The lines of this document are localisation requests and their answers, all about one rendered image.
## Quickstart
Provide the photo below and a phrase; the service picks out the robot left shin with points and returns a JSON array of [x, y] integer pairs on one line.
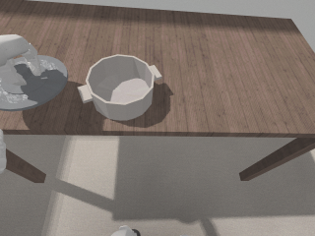
[[125, 227]]

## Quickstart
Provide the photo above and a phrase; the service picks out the knob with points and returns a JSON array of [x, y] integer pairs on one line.
[[24, 70]]

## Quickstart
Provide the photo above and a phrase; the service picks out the robot left hand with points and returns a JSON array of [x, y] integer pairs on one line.
[[15, 45]]

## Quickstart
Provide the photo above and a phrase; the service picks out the table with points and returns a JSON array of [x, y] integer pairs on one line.
[[222, 75]]

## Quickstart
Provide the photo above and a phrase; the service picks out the lid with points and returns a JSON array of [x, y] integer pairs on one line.
[[38, 90]]

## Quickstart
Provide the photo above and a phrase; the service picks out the pot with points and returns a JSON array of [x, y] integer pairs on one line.
[[120, 86]]

